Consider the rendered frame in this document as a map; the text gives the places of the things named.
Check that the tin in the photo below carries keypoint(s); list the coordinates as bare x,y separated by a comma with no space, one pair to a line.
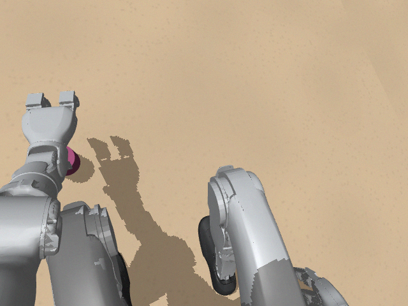
74,160

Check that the left robot hand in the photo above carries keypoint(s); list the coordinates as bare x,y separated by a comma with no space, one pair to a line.
41,122

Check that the right robot hand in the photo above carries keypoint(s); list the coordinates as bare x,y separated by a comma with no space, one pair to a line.
323,294

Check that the left robot foot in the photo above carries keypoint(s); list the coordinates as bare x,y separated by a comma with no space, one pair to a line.
125,280

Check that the right robot foot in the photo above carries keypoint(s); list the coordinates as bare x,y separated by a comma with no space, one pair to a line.
223,287

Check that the left robot arm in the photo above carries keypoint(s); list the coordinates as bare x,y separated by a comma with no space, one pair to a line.
30,221

